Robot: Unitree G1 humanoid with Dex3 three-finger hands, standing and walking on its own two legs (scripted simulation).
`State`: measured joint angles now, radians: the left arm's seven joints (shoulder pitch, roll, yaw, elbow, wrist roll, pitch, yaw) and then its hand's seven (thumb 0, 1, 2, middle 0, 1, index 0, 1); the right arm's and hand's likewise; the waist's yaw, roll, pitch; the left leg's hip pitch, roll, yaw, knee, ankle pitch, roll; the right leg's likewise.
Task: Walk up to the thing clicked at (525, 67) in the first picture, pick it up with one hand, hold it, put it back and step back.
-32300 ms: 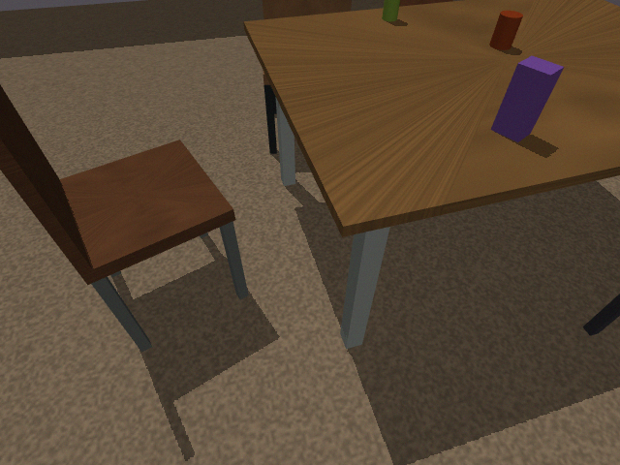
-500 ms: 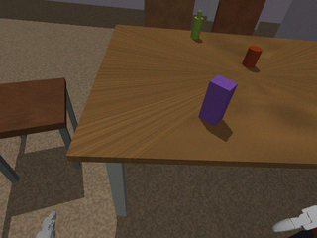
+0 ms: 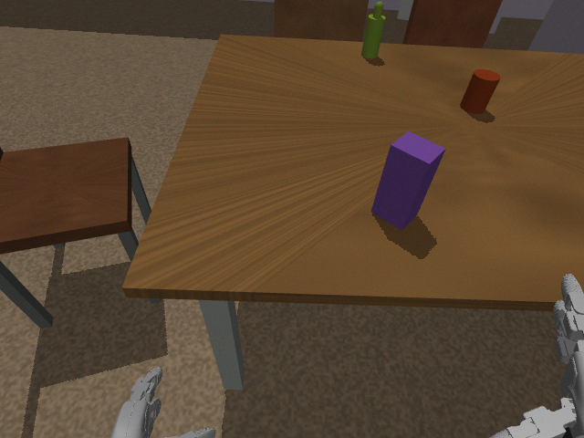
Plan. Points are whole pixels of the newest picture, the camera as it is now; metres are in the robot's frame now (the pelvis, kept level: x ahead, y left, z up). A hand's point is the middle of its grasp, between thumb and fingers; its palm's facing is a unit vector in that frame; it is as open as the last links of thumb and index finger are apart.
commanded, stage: home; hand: right
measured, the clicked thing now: (405, 183) +0.56 -0.22 +0.03
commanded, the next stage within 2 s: none
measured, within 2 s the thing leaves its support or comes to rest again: neither
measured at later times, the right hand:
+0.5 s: hand (411, 424) +0.19 -0.18 -0.11, palm faces +0.09 +0.97 -0.22, open 17.6 cm
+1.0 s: hand out of the picture +0.14 -0.23 -0.13, palm faces -0.05 +0.93 -0.36, open 17.6 cm
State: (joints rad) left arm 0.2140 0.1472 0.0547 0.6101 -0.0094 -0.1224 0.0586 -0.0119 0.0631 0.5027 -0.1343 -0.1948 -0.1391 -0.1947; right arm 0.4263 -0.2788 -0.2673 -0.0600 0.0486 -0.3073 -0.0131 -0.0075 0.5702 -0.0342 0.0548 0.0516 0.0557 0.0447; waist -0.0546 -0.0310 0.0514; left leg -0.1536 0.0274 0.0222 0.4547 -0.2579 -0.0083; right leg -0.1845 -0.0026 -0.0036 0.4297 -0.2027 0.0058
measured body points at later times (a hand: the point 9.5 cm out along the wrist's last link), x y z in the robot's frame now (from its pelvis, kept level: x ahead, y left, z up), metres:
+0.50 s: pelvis +0.02 +0.00 +0.00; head +0.05 +0.00 +0.44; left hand +0.16 +0.24 -0.11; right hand +0.18 -0.23 -0.09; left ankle -0.01 +0.12 -0.74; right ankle +0.02 -0.12 -0.74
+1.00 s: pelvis +0.02 +0.00 +0.00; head +0.03 +0.01 +0.45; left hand +0.14 +0.28 -0.12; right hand +0.15 -0.28 -0.11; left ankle -0.01 +0.12 -0.74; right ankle +0.02 -0.12 -0.74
